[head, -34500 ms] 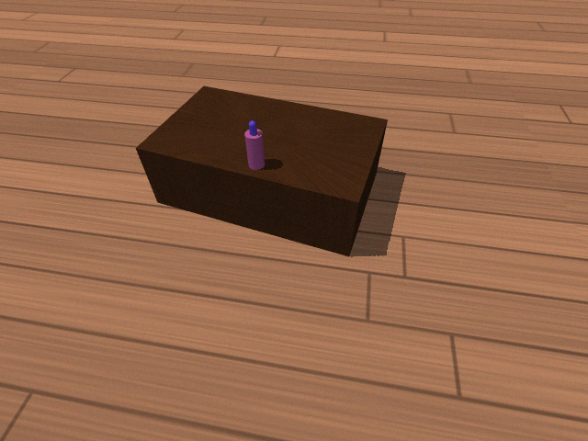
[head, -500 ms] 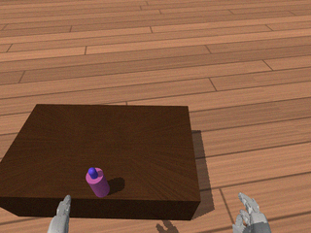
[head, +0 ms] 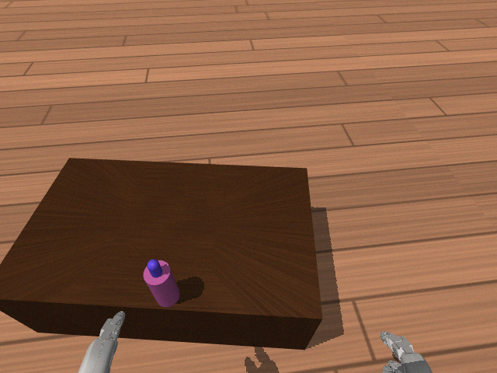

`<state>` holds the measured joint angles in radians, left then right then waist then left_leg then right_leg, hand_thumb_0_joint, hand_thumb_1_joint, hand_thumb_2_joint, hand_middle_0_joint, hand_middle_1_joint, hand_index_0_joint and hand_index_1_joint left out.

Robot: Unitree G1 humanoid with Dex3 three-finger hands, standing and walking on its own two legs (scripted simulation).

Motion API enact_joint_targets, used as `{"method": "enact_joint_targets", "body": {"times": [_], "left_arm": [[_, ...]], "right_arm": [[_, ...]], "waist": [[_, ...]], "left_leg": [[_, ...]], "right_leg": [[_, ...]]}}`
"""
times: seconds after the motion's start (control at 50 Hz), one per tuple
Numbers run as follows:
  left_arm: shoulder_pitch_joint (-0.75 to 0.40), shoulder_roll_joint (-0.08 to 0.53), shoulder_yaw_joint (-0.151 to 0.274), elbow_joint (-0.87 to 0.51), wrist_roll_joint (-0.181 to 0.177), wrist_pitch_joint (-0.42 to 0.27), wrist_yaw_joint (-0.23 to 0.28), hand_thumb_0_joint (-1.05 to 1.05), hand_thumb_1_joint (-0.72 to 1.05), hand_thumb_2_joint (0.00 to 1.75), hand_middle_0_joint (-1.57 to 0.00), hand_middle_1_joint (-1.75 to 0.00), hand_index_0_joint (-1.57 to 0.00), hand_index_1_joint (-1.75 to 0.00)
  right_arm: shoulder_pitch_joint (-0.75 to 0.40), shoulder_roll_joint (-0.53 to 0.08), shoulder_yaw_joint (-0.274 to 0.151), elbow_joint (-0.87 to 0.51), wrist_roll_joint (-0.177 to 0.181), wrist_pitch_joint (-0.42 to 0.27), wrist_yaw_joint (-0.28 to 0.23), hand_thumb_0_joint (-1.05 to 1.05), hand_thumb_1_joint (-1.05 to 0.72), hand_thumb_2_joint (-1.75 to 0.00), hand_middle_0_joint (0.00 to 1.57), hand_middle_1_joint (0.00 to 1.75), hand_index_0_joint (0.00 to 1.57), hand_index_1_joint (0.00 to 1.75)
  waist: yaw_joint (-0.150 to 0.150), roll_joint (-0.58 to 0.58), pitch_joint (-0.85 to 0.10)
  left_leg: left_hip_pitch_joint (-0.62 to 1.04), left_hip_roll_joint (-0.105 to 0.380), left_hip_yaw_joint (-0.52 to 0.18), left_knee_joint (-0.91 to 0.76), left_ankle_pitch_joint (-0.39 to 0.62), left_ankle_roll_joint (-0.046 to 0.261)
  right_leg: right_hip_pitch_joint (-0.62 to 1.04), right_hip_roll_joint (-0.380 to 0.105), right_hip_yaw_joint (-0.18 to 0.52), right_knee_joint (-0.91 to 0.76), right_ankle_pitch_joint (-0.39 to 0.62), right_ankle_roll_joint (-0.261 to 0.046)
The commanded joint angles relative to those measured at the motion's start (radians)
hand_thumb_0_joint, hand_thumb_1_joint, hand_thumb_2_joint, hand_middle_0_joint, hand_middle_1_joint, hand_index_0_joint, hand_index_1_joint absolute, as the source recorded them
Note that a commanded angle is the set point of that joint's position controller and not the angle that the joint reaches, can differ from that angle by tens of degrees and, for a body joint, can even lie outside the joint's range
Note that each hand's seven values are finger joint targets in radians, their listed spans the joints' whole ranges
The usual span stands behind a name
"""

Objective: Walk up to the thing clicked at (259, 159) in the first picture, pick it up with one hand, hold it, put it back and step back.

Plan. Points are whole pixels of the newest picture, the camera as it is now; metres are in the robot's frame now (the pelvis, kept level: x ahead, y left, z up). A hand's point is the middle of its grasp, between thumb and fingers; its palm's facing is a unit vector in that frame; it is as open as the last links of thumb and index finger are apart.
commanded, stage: stand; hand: left
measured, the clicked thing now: (160, 280) +0.41 +0.24 -0.29
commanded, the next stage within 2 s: none
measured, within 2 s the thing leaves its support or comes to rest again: neither
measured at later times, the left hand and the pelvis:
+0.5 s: hand out of the picture +0.06 +0.26 -0.11, palm faces +0.02 -0.93 -0.35, open 7.7 cm; pelvis +0.01 +0.01 +0.05, yaw +1 degrees
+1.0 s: hand out of the picture +0.06 +0.25 -0.10, palm faces +0.03 -0.93 -0.36, open 7.4 cm; pelvis +0.01 +0.00 +0.06, yaw +1 degrees
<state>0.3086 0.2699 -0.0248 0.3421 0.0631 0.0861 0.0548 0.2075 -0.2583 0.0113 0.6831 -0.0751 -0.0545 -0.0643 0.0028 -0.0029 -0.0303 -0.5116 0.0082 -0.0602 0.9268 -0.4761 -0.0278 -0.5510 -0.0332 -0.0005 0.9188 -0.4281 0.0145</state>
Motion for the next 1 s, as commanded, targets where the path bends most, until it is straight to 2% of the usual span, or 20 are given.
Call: {"method": "enact_joint_targets", "body": {"times": [0.0,0.02,0.06,0.08,0.1,0.12,0.16,0.18,0.22,0.3,0.38,0.5,0.52,0.6,0.66,0.72,0.8,0.86,0.92,0.98], "left_arm": [[-0.076,0.21,0.1,0.096,-0.01,-0.11,-0.031,0.0,0.04,0.63,-0.2,-0.3,-0.2,-0.3],[-0.082,0.204,0.095,0.135,-0.012,-0.112,-0.032,0.0,0.12,0.71,-0.2,-0.3,-0.2,-0.3],[-0.094,0.204,0.095,0.218,-0.015,-0.115,-0.03,0.0,0.28,0.87,-0.2,-0.3,-0.2,-0.3],[-0.095,0.201,0.096,0.251,-0.014,-0.118,-0.029,0.0,0.36,0.9,-0.2,-0.3,-0.2,-0.3],[-0.104,0.203,0.096,0.283,-0.016,-0.121,-0.029,0.0,0.44,0.9,-0.2,-0.3,-0.2,-0.3],[-0.101,0.208,0.098,0.314,-0.018,-0.126,-0.028,0.0,0.52,0.9,-0.2,-0.3,-0.2,-0.3],[-0.107,0.214,0.097,0.372,-0.02,-0.128,-0.025,0.0,0.68,0.9,-0.2,-0.3,-0.2,-0.3],[-0.109,0.222,0.097,0.4,-0.022,-0.13,-0.023,0.0,0.76,0.9,-0.2,-0.3,-0.2,-0.3],[-0.13,0.227,0.094,0.444,-0.029,-0.127,-0.02,0.0,0.9,0.9,-0.2,-0.3,-0.2,-0.3],[-0.136,0.236,0.087,0.539,-0.036,-0.119,-0.018,0.0,0.9,0.9,-0.2,-0.3,-0.2,-0.3],[-0.144,0.246,0.079,0.613,-0.04,-0.112,-0.016,0.0,0.9,0.9,-0.2,-0.3,-0.2,-0.3],[-0.17,0.258,0.072,0.691,-0.041,-0.112,-0.022,0.0,0.9,0.9,-0.2,-0.3,-0.2,-0.3],[-0.166,0.255,0.07,0.702,-0.04,-0.114,-0.023,0.0,0.9,0.9,-0.2,-0.3,-0.2,-0.3],[-0.188,0.259,0.068,0.727,-0.04,-0.118,-0.024,0.0,0.9,0.9,-0.2,-0.3,-0.2,-0.3],[-0.203,0.264,0.069,0.741,-0.041,-0.117,-0.026,0.0,0.9,0.9,-0.2,-0.3,-0.2,-0.3],[-0.207,0.265,0.071,0.755,-0.044,-0.119,-0.027,0.0,0.9,0.9,-0.2,-0.3,-0.2,-0.3],[-0.219,0.267,0.073,0.764,-0.044,-0.119,-0.027,0.0,0.9,0.9,-0.2,-0.3,-0.2,-0.3],[-0.229,0.273,0.076,0.769,-0.046,-0.118,-0.027,0.0,0.9,0.9,-0.2,-0.3,-0.2,-0.3],[-0.225,0.272,0.076,0.778,-0.045,-0.116,-0.029,0.0,0.9,0.9,-0.2,-0.3,-0.2,-0.3],[-0.237,0.277,0.079,0.775,-0.048,-0.115,-0.032,0.0,0.9,0.9,-0.2,-0.3,-0.2,-0.3]], "right_arm": [[0.003,-0.206,-0.097,-0.024,0.023,-0.007,0.04,0.0,-0.9,-0.9,0.2,0.3,0.2,0.3],[-0.009,-0.211,-0.102,-0.008,0.024,-0.005,0.045,0.0,-0.9,-0.9,0.2,0.3,0.2,0.3],[-0.034,-0.214,-0.102,0.025,0.022,-0.001,0.052,0.0,-0.9,-0.9,0.2,0.3,0.2,0.3],[-0.045,-0.221,-0.105,0.035,0.022,0.001,0.052,0.0,-0.9,-0.9,0.2,0.3,0.2,0.3],[-0.047,-0.223,-0.104,0.049,0.022,0.005,0.052,0.0,-0.9,-0.9,0.2,0.3,0.2,0.3],[-0.047,-0.221,-0.105,0.065,0.025,0.007,0.052,0.0,-0.9,-0.9,0.2,0.3,0.2,0.3],[-0.035,-0.228,-0.105,0.101,0.03,0.014,0.049,0.0,-0.9,-0.9,0.2,0.3,0.2,0.3],[-0.028,-0.226,-0.104,0.119,0.034,0.014,0.048,0.0,-0.9,-0.9,0.2,0.3,0.2,0.3],[-0.023,-0.239,-0.099,0.151,0.038,0.018,0.045,0.0,-0.9,-0.9,0.2,0.3,0.2,0.3],[-0.029,-0.249,-0.09,0.21,0.042,0.028,0.041,0.0,-0.9,-0.9,0.2,0.3,0.2,0.3],[-0.027,-0.254,-0.078,0.261,0.046,0.03,0.038,0.0,-0.9,-0.9,0.2,0.3,0.2,0.3],[-0.051,-0.258,-0.068,0.311,0.052,0.036,0.04,0.0,-0.9,-0.9,0.2,0.3,0.2,0.3],[-0.06,-0.258,-0.069,0.316,0.053,0.036,0.041,0.0,-0.9,-0.9,0.2,0.3,0.2,0.3],[-0.064,-0.255,-0.065,0.337,0.055,0.036,0.044,0.0,-0.9,-0.9,0.2,0.3,0.2,0.3],[-0.068,-0.254,-0.063,0.348,0.053,0.039,0.045,0.0,-0.9,-0.9,0.2,0.3,0.2,0.3],[-0.078,-0.25,-0.06,0.355,0.056,0.037,0.045,0.0,-0.9,-0.9,0.2,0.3,0.2,0.3],[-0.083,-0.26,-0.061,0.365,0.055,0.037,0.044,0.0,-0.9,-0.9,0.2,0.3,0.2,0.3],[-0.082,-0.258,-0.058,0.369,0.056,0.037,0.044,0.0,-0.9,-0.9,0.2,0.3,0.2,0.3],[-0.089,-0.266,-0.058,0.373,0.058,0.038,0.045,0.0,-0.9,-0.9,0.2,0.3,0.2,0.3],[-0.081,-0.269,-0.055,0.379,0.056,0.036,0.044,0.0,-0.9,-0.9,0.2,0.3,0.2,0.3]], "waist": [[0.001,-0.045,-0.059],[0.011,-0.008,-0.044],[0.024,0.025,-0.019],[0.027,0.057,-0.016],[0.028,0.053,-0.012],[0.029,0.037,-0.032],[0.023,0.035,-0.015],[0.017,0.026,-0.036],[0.012,0.041,-0.017],[0.01,0.042,0.001],[0.007,0.034,0.015],[0.009,0.017,0.067],[0.012,0.003,0.059],[0.007,0.001,0.067],[0.005,0.004,0.074],[0.01,-0.004,0.053],[0.01,0.003,0.053],[0.007,0.003,0.045],[0.013,0.007,0.056],[0.009,0.02,0.054]], "left_leg": [[0.08,0.005,-0.017,-0.196,0.143,0.09],[0.083,0.013,-0.038,-0.227,0.168,0.094],[0.09,0.04,-0.085,-0.304,0.169,0.093],[0.089,0.047,-0.101,-0.323,0.175,0.094],[0.078,0.05,-0.105,-0.339,0.185,0.091],[0.111,0.047,-0.094,-0.328,0.242,0.086],[0.128,0.045,-0.088,-0.345,0.254,0.079],[0.167,0.044,-0.081,-0.336,0.315,0.076],[0.18,0.053,-0.089,-0.378,0.348,0.072],[0.206,0.065,-0.098,-0.445,0.326,0.068],[0.255,0.068,-0.089,-0.496,0.378,0.058],[0.282,0.071,-0.089,-0.573,0.294,0.049],[0.309,0.072,-0.085,-0.568,0.307,0.049],[0.321,0.07,-0.079,-0.587,0.336,0.042],[0.307,0.07,-0.075,-0.606,0.3,0.043],[0.338,0.076,-0.074,-0.612,0.362,0.039],[0.339,0.081,-0.071,-0.618,0.356,0.04],[0.346,0.08,-0.065,-0.625,0.378,0.039],[0.354,0.084,-0.068,-0.632,0.358,0.039],[0.339,0.085,-0.064,-0.64,0.358,0.036]], "right_leg": [[0.142,-0.072,0.12,-0.258,0.083,-0.097],[0.148,-0.056,0.09,-0.247,0.116,-0.085],[0.171,-0.029,0.053,-0.232,0.112,-0.065],[0.194,-0.023,0.044,-0.239,0.13,-0.058],[0.231,-0.027,0.045,-0.248,0.151,-0.056],[0.256,-0.035,0.05,-0.26,0.211,-0.056],[0.277,-0.044,0.057,-0.299,0.231,-0.06],[0.298,-0.055,0.061,-0.309,0.291,-0.062],[0.319,-0.054,0.054,-0.33,0.315,-0.059],[0.377,-0.062,0.049,-0.401,0.304,-0.049],[0.416,-0.071,0.045,-0.457,0.34,-0.04],[0.433,-0.076,0.044,-0.538,0.248,-0.026],[0.423,-0.081,0.048,-0.55,0.253,-0.029],[0.437,-0.083,0.048,-0.58,0.273,-0.022],[0.45,-0.084,0.048,-0.596,0.26,-0.019],[0.466,-0.09,0.05,-0.594,0.316,-0.022],[0.475,-0.093,0.051,-0.609,0.303,-0.021],[0.483,-0.095,0.051,-0.611,0.347,-0.021],[0.471,-0.09,0.048,-0.619,0.296,-0.021],[0.484,-0.092,0.054,-0.618,0.32,-0.022]]}}
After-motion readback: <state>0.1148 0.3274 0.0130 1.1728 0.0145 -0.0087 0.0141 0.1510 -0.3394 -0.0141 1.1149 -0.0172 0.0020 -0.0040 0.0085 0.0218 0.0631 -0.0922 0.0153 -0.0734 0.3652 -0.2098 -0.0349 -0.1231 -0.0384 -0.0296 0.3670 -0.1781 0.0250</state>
